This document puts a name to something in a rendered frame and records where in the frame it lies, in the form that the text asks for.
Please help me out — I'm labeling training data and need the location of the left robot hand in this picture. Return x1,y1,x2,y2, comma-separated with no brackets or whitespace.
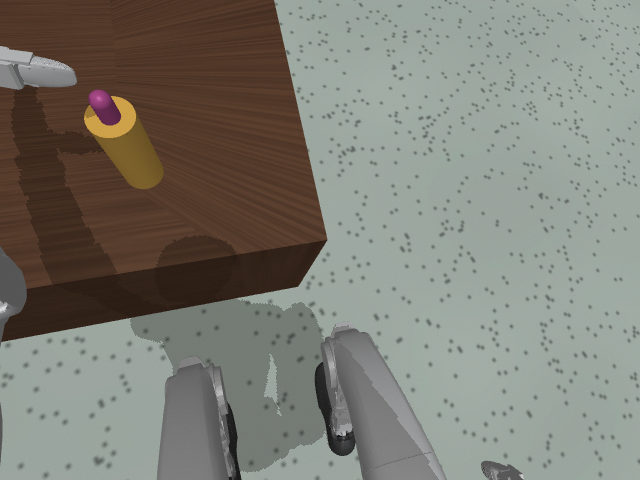
0,46,77,90

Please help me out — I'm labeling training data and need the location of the right robot hand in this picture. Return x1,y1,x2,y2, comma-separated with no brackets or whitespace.
481,461,524,480

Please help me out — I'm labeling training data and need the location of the left robot arm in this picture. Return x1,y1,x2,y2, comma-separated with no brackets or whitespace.
0,246,27,463

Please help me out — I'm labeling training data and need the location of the right robot foot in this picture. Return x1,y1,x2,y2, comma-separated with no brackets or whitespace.
315,362,356,456

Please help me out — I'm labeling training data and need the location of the bottle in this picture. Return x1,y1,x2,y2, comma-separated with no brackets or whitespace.
84,89,164,189

